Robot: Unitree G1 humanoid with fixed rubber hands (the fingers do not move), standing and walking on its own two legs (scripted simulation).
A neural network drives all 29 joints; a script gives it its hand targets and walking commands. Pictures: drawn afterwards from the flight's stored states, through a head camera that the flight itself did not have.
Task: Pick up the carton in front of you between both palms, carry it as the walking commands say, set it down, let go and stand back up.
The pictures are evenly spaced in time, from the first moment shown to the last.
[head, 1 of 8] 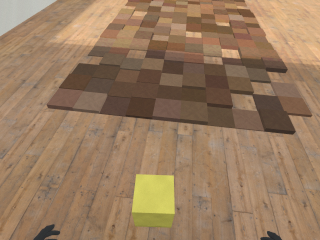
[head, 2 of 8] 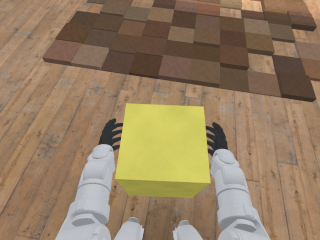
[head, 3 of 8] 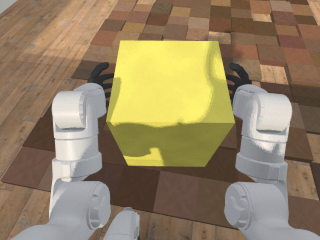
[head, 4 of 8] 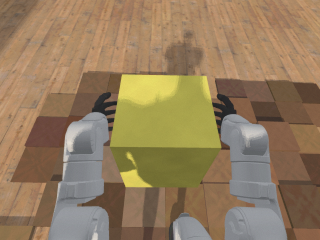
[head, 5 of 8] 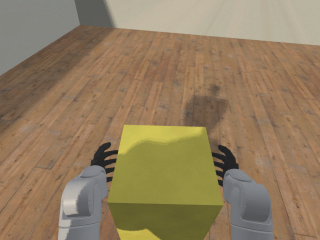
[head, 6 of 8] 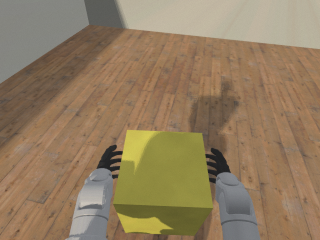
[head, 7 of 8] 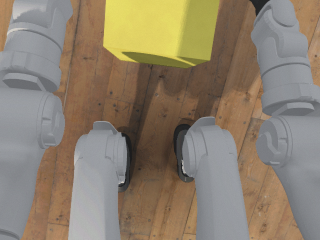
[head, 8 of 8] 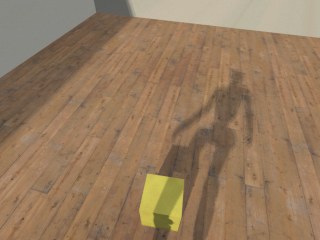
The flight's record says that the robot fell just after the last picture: no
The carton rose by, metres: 0.79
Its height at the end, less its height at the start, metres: +0.00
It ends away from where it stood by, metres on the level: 6.31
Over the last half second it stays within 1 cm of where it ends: yes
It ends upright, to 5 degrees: yes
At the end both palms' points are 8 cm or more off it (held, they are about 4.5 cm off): yes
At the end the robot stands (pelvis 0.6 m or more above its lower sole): yes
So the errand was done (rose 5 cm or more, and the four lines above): yes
